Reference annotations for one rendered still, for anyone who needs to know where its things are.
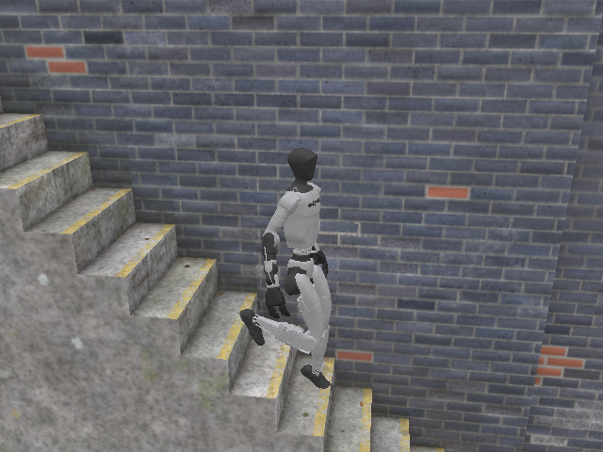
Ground stairs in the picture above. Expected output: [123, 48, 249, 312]
[0, 96, 445, 452]

